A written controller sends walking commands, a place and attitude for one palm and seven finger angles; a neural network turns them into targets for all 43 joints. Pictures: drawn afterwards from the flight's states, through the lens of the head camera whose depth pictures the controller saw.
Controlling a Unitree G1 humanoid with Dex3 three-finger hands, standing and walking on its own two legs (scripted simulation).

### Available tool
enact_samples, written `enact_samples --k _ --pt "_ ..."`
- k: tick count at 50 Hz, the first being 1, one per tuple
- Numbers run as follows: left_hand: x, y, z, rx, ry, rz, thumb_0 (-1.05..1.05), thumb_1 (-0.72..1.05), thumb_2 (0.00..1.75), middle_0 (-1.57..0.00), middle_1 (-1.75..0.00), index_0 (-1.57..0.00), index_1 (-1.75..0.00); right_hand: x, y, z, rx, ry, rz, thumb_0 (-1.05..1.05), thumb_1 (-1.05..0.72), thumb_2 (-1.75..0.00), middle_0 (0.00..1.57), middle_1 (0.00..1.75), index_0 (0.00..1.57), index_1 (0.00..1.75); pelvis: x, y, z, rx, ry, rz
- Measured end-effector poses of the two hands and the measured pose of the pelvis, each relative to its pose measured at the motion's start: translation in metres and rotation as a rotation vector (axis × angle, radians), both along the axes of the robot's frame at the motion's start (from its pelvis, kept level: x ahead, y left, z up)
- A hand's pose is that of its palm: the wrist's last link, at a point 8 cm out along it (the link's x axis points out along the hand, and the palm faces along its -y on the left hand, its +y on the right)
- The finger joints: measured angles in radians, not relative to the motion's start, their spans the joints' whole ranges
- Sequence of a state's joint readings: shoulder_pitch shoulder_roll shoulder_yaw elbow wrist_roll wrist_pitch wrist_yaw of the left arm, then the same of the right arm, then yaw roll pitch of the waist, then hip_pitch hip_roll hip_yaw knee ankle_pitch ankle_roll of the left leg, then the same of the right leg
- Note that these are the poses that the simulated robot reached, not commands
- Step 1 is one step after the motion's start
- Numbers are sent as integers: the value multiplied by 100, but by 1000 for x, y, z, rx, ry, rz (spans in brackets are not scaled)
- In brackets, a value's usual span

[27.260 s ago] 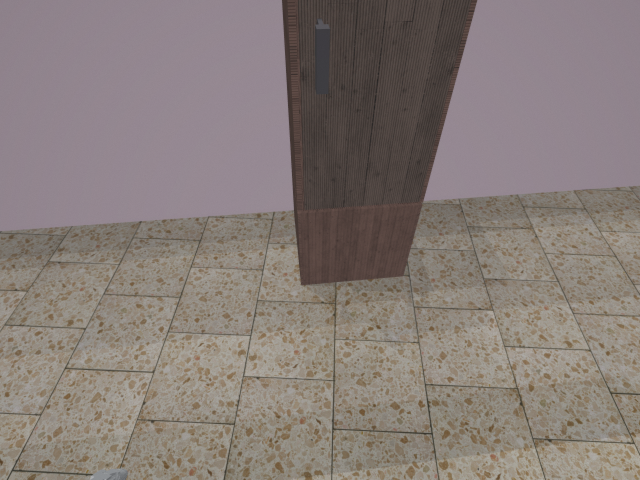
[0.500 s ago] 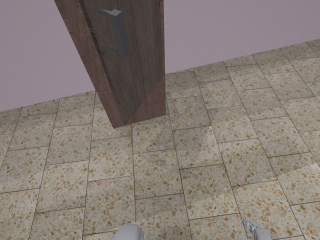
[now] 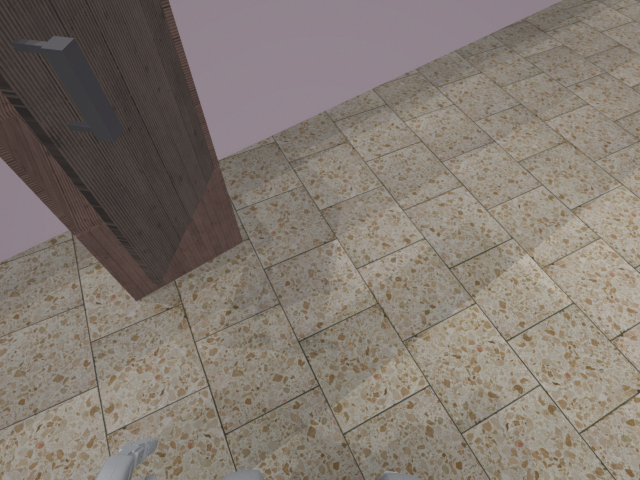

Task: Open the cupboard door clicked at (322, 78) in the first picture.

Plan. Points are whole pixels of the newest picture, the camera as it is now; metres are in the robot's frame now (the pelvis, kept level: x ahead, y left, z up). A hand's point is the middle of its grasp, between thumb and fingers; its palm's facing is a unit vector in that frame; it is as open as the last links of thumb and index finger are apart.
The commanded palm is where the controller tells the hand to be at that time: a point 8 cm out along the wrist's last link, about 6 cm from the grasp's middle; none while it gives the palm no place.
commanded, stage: walk to a spot facing it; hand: left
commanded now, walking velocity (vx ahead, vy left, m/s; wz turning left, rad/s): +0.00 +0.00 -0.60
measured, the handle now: (70, 91) +0.54 +0.36 +0.15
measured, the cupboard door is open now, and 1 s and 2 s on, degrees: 44 44 44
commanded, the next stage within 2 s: turn to face it in 1.98 s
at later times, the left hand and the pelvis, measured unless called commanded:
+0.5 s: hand (231, 408) +0.22 +0.15 -0.14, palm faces -0.34 -0.92 -0.20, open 7.4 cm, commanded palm none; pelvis +0.04 +0.00 +0.02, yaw -19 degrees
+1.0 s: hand (289, 333) +0.34 +0.08 -0.16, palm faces -0.54 -0.82 -0.19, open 7.4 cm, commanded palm none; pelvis +0.21 -0.08 +0.01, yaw -36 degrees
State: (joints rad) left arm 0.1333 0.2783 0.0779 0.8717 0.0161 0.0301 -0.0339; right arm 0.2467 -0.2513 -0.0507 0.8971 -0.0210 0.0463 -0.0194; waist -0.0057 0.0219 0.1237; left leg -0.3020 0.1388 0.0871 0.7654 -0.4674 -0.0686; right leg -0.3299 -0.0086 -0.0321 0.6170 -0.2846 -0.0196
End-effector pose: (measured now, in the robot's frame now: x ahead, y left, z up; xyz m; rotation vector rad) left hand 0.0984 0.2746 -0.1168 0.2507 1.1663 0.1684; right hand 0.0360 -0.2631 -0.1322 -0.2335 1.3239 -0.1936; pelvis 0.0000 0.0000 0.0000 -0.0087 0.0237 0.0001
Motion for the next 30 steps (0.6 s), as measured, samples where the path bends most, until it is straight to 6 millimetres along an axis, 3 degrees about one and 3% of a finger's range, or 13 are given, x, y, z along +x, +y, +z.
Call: enact_samples --k 6,11,15,23,28,30 --pt "20 -19 2 1 41 -85 0 91 89 -20 -30 -20 -30 -11 -12 11 -23 -1 -114 1 -90 -90 20 29 19 30 4 3 10 12 -11 -79" --pt "40 -26 -7 -45 62 -148 0 90 89 -20 -30 -20 -30 -5 3 21 -33 -77 -167 0 -90 -90 20 29 19 30 13 14 10 13 -6 -142" --pt "63 -28 -16 -77 53 -191 0 90 89 -20 -30 -20 -30 -13 18 20 -42 -92 -184 0 -90 -90 20 29 19 30 20 20 5 -10 0 -194" --pt "113 -63 5 -96 23 -307 1 91 89 -20 -30 -20 -30 -45 30 21 28 -32 -286 0 -90 -90 20 29 20 30 38 5 19 -15 10 -302" --pt "151 -102 5 -65 -25 -413 1 91 89 -20 -30 -20 -30 -72 15 -1 67 8 -404 0 -90 -90 20 30 20 30 53 -20 5 3 6 -372" --pt "157 -111 6 -55 -41 -413 0 91 89 -20 -30 -20 -30 -73 5 -4 72 44 -430 0 -90 -90 20 29 20 30 59 -26 4 -1 -7 -383"
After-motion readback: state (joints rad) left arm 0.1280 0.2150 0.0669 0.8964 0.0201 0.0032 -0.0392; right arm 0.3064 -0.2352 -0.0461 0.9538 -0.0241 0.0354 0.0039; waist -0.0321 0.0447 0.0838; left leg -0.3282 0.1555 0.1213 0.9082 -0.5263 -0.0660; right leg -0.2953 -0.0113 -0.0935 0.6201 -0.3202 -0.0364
